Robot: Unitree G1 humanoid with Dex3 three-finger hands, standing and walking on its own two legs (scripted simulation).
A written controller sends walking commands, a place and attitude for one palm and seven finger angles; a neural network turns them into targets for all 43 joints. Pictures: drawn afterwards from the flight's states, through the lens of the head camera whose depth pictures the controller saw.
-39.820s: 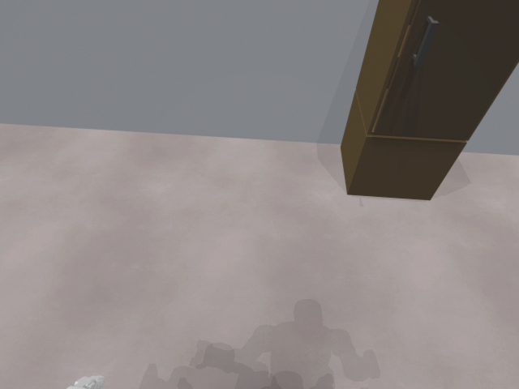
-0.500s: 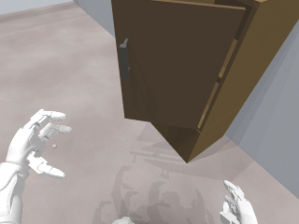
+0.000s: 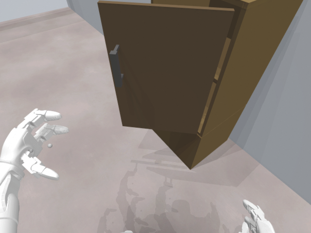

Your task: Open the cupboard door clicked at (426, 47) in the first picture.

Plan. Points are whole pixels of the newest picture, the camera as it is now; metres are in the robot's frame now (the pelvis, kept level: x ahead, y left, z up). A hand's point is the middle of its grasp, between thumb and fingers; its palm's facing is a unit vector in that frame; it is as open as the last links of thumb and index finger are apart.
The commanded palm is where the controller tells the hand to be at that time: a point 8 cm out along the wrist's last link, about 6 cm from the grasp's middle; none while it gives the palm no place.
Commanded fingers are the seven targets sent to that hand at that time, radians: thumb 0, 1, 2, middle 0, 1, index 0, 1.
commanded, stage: raise the hand with hooked fingers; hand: left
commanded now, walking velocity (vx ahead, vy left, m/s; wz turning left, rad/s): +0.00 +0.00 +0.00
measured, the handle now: (118, 66) +0.63 +0.18 +0.08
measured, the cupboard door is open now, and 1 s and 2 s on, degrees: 45 45 45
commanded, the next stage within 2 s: move the hooked fingers beside the handle in 0.22 s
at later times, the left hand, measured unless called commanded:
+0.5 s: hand (55, 140) +0.30 +0.26 +0.10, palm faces -0.05 -1.00 +0.00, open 14.0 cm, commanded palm +0.29 +0.31 +0.10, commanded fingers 0.00 -0.50 0.30 -0.30 -1.20 -0.30 -1.20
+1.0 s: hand (79, 108) +0.41 +0.24 +0.09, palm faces -0.07 -1.00 +0.00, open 14.0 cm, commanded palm +0.40 +0.30 +0.09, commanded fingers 0.00 -0.50 0.30 -0.30 -1.20 -0.30 -1.20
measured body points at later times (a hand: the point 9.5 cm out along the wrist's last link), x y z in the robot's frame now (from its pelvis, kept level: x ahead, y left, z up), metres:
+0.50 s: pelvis -0.01 +0.00 +0.00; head +0.02 +0.00 +0.45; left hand +0.30 +0.32 +0.10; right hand +0.16 -0.24 -0.08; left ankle +0.05 +0.12 -0.71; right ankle -0.01 -0.11 -0.71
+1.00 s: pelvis +0.00 +0.00 -0.01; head +0.06 +0.01 +0.44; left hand +0.41 +0.30 +0.09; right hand +0.08 -0.27 -0.11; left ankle +0.05 +0.12 -0.71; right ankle -0.01 -0.11 -0.71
